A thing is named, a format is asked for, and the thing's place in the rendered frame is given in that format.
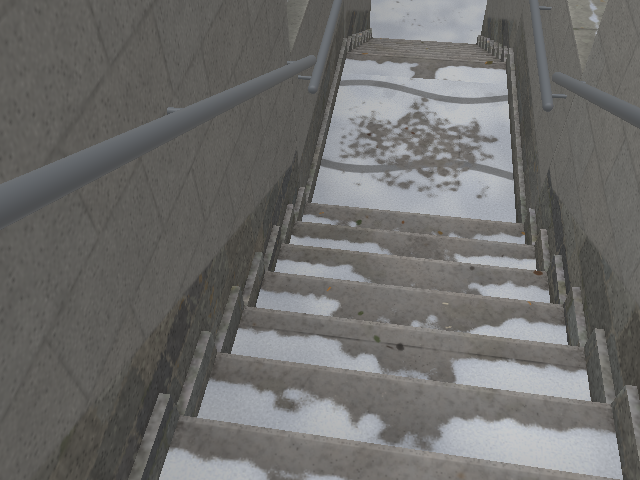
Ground stairs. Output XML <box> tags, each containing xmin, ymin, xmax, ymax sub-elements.
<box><xmin>159</xmin><ymin>202</ymin><xmax>623</xmax><ymax>480</ymax></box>
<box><xmin>351</xmin><ymin>37</ymin><xmax>501</xmax><ymax>62</ymax></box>

